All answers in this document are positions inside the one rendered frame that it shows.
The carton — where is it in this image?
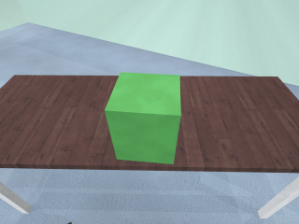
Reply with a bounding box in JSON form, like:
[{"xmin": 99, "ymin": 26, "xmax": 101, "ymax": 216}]
[{"xmin": 105, "ymin": 72, "xmax": 181, "ymax": 164}]

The table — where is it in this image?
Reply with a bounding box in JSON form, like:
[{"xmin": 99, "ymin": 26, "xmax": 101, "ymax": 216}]
[{"xmin": 0, "ymin": 75, "xmax": 299, "ymax": 219}]

